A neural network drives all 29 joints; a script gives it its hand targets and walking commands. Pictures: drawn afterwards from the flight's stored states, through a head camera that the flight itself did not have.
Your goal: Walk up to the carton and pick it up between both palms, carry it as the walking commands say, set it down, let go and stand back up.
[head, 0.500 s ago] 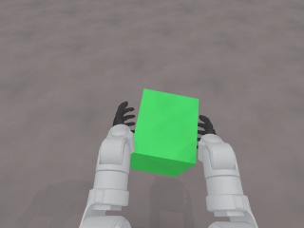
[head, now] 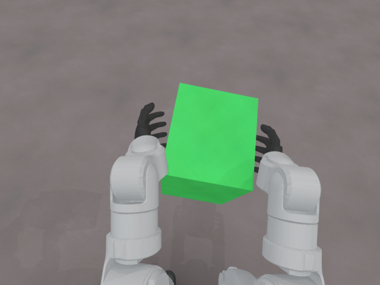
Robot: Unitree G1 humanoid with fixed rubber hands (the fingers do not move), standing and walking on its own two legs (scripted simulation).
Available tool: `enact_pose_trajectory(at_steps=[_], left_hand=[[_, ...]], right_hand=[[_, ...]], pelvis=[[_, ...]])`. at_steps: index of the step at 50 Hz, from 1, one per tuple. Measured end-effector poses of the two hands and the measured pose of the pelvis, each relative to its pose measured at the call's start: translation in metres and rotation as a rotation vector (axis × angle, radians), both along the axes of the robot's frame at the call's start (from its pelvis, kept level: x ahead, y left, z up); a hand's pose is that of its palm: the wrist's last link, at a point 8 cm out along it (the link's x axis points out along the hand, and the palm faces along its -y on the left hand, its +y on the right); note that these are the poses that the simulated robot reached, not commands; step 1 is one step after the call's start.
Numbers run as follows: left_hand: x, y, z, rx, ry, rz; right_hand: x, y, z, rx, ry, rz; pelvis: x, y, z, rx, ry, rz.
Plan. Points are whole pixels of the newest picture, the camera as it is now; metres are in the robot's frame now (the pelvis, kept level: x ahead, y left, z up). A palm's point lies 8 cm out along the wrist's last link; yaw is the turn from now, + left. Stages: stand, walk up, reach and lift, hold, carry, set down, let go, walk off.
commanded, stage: carry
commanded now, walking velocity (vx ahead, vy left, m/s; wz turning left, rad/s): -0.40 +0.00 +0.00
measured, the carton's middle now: (203, 152) +0.39 +0.03 +0.01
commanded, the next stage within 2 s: none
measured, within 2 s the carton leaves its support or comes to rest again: neither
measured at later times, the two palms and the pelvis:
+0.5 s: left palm out of the picture +0.07 +0.07 +0.15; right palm out of the picture +0.04 -0.16 +0.11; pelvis -0.27 -0.01 -0.01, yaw -1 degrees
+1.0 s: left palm out of the picture -0.21 +0.17 +0.11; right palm out of the picture -0.21 -0.06 +0.10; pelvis -0.55 +0.02 +0.00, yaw +1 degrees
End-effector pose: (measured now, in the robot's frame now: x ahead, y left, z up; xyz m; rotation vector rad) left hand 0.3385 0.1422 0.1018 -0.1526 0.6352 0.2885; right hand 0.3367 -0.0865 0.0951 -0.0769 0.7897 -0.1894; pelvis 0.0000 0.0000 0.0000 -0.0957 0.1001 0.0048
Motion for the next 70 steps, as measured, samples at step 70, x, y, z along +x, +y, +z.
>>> enact_pose_trajectory(at_steps=[70], left_hand=[[-0.791,-0.077,0.021,0.145,0.002,-0.209]], right_hand=[[-0.829,-0.071,0.006,0.066,-0.053,-0.205]], pelvis=[[-0.794,-0.004,-0.005,0.143,-0.058,-0.049]])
